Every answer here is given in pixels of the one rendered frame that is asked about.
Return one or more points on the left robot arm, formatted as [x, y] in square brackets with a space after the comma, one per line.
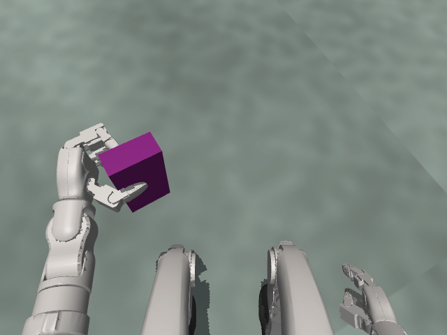
[66, 282]

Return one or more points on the right robot arm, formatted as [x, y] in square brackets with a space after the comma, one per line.
[386, 328]

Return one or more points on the right robot hand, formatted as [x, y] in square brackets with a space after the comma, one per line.
[362, 311]

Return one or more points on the carton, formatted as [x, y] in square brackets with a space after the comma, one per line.
[138, 160]

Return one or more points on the left robot hand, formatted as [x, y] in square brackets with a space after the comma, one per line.
[77, 172]

